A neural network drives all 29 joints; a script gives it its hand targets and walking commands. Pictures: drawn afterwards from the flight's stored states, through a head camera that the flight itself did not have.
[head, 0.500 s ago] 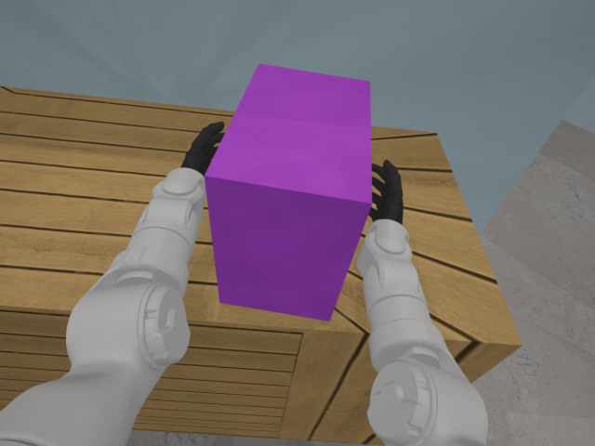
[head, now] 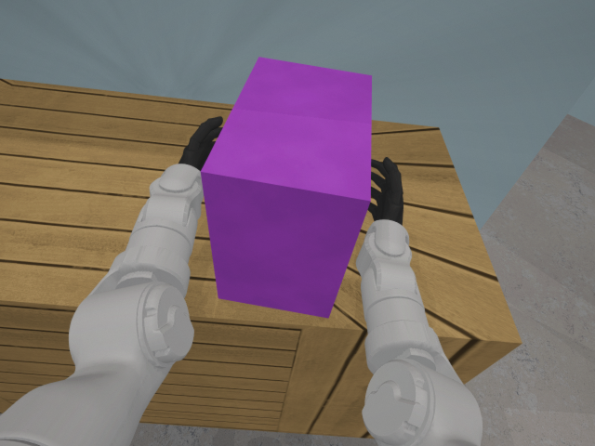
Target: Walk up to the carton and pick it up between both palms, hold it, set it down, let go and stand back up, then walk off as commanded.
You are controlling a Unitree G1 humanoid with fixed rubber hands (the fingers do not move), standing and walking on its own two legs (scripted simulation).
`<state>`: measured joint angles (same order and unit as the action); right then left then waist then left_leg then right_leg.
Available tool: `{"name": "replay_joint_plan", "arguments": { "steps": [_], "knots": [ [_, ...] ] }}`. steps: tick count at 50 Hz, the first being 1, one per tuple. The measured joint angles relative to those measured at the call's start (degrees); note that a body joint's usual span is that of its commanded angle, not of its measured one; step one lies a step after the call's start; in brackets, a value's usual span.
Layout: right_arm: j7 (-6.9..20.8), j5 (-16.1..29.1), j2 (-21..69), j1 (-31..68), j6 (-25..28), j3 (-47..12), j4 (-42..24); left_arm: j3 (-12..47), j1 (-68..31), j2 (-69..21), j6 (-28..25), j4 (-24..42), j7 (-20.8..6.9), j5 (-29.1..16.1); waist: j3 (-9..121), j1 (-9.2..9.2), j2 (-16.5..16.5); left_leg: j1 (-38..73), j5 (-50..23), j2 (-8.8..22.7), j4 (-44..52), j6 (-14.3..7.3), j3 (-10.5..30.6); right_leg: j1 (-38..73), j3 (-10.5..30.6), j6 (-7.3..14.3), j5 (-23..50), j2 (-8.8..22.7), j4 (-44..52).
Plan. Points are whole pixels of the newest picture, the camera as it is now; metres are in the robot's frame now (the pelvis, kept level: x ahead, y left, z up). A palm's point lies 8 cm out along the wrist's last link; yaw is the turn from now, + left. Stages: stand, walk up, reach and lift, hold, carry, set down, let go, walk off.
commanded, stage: set down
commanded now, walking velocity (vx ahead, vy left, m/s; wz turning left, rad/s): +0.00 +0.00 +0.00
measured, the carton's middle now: (294, 188) +0.47 -0.02 +0.09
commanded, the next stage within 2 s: none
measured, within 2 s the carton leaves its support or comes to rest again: neither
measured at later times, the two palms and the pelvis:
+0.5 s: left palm (195, 173) +0.46 +0.12 +0.13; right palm (385, 219) +0.39 -0.14 +0.12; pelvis +0.00 +0.00 +0.00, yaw +0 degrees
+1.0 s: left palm (209, 182) +0.48 +0.11 +0.09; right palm (381, 234) +0.40 -0.15 +0.06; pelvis +0.00 +0.00 -0.01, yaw -1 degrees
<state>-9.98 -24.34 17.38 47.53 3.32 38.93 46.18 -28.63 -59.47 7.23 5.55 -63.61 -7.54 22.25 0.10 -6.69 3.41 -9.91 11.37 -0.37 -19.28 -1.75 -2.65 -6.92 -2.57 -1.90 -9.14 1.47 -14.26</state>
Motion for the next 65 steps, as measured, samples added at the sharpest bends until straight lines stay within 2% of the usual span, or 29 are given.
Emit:
{"name": "replay_joint_plan", "arguments": {
  "steps": [9,13,24,28,36,41,47,49,53,56,62,65],
  "knots": [
    [0.6,-0.5,0.1,-0.5,0.8,0.1,-0.8,-2.3,0.4,-1.1,-0.5,1.4,-0.6,1.5,-0.8,0.50,0.1,0.9,0.0,0.0,0.5,-0.2,-0.7,0.6,0.1,-0.1,0.0,0.2,0.1],
    [0.9,-1.9,0.4,-0.2,1.4,0.9,-0.9,-2.9,1.0,-1.3,-0.9,2.8,-1.4,1.9,-1.9,0.18,0.4,1.9,-0.1,-0.1,0.8,-0.3,-0.7,1.6,-0.1,-0.2,0.1,0.3,0.5],
    [1.9,-3.4,1.0,-1.0,2.7,2.4,-2.8,-3.9,1.5,-3.5,-1.0,5.6,-1.2,3.8,-2.8,1.18,0.6,1.8,0.7,0.2,-0.3,-0.4,-1.3,1.8,-0.1,-0.3,-0.2,0.2,0.1],
    [2.0,-4.2,1.4,-0.6,3.1,2.9,-3.2,-5.4,1.9,-4.3,-1.1,7.5,-1.5,4.9,-3.5,1.03,0.3,2.0,0.8,0.2,-0.4,-0.4,-1.4,2.0,-0.2,-0.3,-0.2,0.2,0.1],
    [2.6,-3.6,-0.2,-0.5,2.7,0.8,-1.7,-4.2,1.9,-3.1,-2.0,6.1,-1.1,3.5,-3.6,0.59,0.0,1.5,0.6,0.3,-0.3,-0.4,-1.5,1.4,-0.5,-0.3,-0.3,0.3,-0.2],
    [1.4,1.7,-4.3,-0.7,2.0,-4.9,4.8,3.1,1.7,0.5,-2.8,0.8,1.0,-2.3,-2.0,0.13,-0.4,-0.6,1.0,0.6,-1.1,-0.3,-1.6,-0.7,-0.5,-0.1,-0.4,0.1,-0.7],
    [-1.5,10.0,-7.2,0.6,1.5,-8.5,12.3,15.0,-0.7,3.5,-5.6,-7.7,6.5,-13.3,4.0,-0.73,-2.3,-10.9,1.8,1.4,-5.0,0.0,-1.1,-10.0,-1.1,0.2,-0.5,-0.5,-2.8],
    [-2.6,12.1,-7.6,1.2,1.7,-10.1,13.2,17.9,-1.9,4.1,-6.6,-10.5,7.4,-16.3,6.6,-0.75,-3.0,-14.9,2.1,1.9,-6.4,0.1,-1.2,-13.7,-1.0,0.3,-0.3,-0.9,-3.5],
    [-4.5,16.4,-10.0,3.0,1.7,-14.6,15.3,21.3,-3.4,5.9,-7.1,-14.2,8.1,-20.5,10.0,-1.79,-3.8,-19.9,2.3,2.8,-8.3,0.8,-0.8,-18.6,-0.9,0.3,0.7,-1.8,-4.8],
    [-5.6,20.6,-12.6,3.9,0.9,-18.5,15.5,22.9,-4.0,6.7,-6.5,-14.6,8.3,-22.9,11.2,-2.68,-3.4,-21.2,2.1,2.9,-8.2,0.5,-0.6,-20.2,-0.6,0.1,1.0,-2.0,-5.5],
    [-6.5,31.9,-18.4,6.7,-3.2,-26.7,16.0,27.2,-5.6,9.8,-3.9,-13.3,8.8,-29.6,12.8,-2.93,-1.9,-22.4,2.2,3.0,-9.2,0.3,-1.3,-21.1,0.6,0.6,0.7,-2.2,-5.2],
    [-6.3,35.7,-20.4,9.4,-5.5,-29.8,17.0,29.8,-7.6,12.2,-2.7,-15.0,8.3,-32.5,12.5,-3.18,-2.1,-22.6,2.4,3.1,-10.2,0.2,-1.3,-21.2,0.7,0.6,0.6,-2.2,-5.7]
  ]
}}
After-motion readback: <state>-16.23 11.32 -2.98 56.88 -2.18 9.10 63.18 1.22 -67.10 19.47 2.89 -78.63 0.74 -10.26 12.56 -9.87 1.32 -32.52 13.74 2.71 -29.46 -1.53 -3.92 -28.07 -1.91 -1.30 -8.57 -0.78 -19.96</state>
